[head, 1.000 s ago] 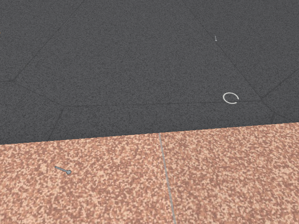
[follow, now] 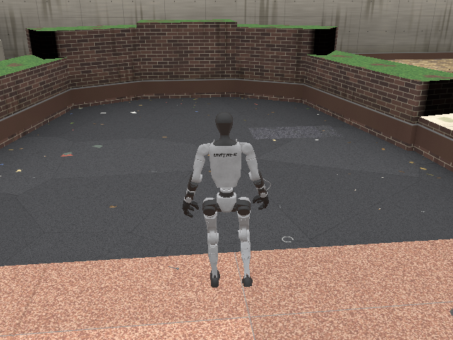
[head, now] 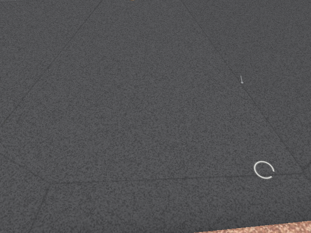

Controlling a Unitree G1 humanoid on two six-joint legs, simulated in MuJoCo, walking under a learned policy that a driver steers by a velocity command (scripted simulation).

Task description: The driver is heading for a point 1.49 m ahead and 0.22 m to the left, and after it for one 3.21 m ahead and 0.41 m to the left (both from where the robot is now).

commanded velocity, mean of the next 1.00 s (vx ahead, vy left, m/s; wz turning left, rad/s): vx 0.50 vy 0.00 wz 0.00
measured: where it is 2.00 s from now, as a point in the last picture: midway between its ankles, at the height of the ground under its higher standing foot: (141, 126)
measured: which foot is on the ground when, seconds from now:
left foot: down 0.00-0.40, up 0.42-1.00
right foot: up 0.00-0.36, down 0.38-1.00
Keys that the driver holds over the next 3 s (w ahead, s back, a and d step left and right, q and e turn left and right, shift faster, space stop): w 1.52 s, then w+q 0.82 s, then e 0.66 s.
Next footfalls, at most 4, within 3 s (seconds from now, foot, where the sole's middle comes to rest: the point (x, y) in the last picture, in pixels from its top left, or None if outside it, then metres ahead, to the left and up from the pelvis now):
0.38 right None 0.37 -0.15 -0.77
1.06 left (125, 190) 0.71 0.15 -0.88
1.54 right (167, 139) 1.03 -0.06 -0.88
2.10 left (121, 104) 1.29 0.22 -0.88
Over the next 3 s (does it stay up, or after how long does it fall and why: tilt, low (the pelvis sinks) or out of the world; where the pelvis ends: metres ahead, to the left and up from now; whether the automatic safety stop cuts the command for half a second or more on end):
stays up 1.48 0.22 -0.12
